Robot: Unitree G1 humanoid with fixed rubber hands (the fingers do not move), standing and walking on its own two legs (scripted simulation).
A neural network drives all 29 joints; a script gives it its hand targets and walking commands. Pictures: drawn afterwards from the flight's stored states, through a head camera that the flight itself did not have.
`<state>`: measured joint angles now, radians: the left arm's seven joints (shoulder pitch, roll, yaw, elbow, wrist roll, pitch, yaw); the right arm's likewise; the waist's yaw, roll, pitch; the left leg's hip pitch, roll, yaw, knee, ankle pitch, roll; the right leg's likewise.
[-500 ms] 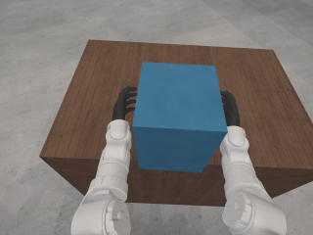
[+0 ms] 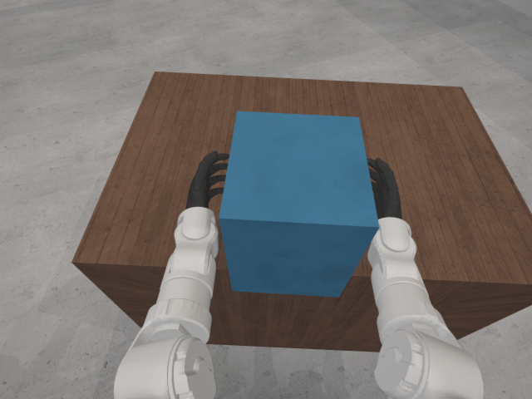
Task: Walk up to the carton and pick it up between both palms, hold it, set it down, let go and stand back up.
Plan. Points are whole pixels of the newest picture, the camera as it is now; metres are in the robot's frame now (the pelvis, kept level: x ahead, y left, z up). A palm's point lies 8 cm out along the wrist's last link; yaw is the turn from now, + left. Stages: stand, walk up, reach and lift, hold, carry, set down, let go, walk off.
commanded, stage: reach and lift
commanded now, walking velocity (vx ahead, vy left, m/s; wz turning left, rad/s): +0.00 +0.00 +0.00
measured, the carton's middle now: (291, 210) +0.42 -0.03 +0.00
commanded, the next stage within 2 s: none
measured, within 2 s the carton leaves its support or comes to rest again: leaves its support in 0.30 s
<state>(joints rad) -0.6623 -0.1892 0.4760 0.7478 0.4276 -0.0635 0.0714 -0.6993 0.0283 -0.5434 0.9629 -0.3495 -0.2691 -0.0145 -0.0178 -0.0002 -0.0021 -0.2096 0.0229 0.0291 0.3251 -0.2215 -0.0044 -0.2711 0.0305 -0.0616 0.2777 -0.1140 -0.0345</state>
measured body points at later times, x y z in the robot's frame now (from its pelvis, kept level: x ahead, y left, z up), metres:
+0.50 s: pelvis -0.02 +0.00 +0.00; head +0.00 +0.01 +0.45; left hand +0.38 +0.13 +0.08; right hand +0.39 -0.16 +0.08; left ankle -0.04 +0.12 -0.75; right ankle +0.01 -0.09 -0.75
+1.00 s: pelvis -0.03 +0.01 +0.00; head -0.04 +0.03 +0.45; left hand +0.37 +0.14 +0.13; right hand +0.37 -0.15 +0.12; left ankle -0.04 +0.12 -0.75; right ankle +0.01 -0.09 -0.75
